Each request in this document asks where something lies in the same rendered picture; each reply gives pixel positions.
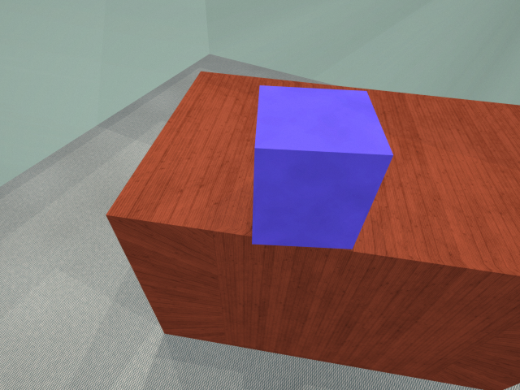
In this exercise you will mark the pedestal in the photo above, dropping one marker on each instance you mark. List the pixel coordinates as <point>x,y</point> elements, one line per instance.
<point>431,288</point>

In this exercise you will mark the carton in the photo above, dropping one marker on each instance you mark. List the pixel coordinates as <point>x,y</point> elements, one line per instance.
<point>320,156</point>

